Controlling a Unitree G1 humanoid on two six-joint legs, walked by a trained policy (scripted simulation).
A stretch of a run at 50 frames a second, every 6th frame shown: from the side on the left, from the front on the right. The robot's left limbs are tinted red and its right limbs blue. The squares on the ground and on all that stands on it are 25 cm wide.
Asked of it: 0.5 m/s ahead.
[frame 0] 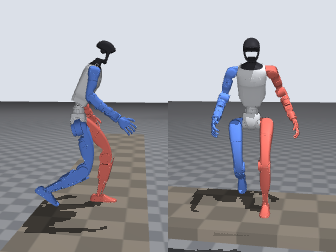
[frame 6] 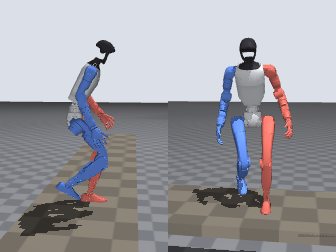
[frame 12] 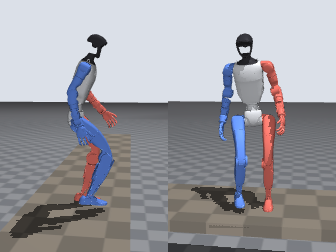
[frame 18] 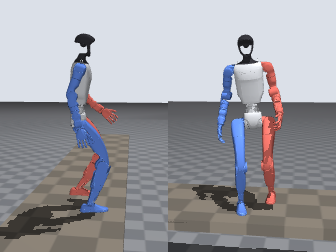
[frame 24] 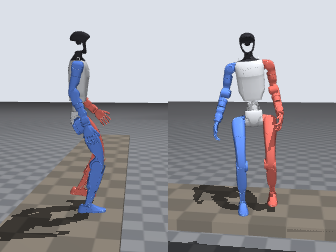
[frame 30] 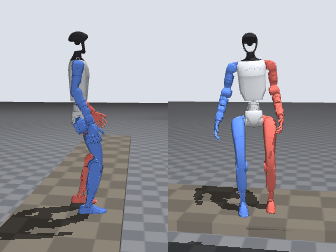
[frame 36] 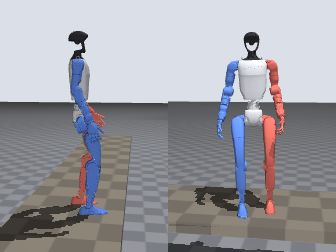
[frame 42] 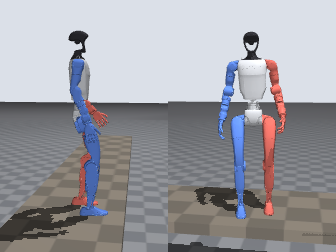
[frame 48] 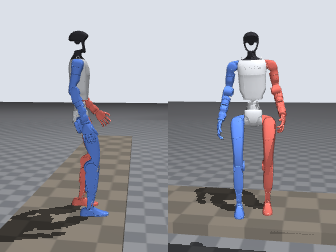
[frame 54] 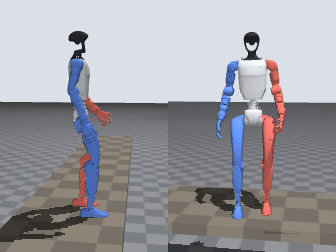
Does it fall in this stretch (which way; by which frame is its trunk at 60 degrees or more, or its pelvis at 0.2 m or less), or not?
no
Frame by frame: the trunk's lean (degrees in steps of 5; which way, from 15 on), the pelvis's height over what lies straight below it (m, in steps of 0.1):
0: 25 forward, 0.7
6: 30 forward, 0.7
12: 20 forward, 0.7
18: 10, 0.7
24: 5, 0.8
30: 5, 0.8
36: 0, 0.8
42: 5, 0.8
48: 0, 0.8
54: 0, 0.8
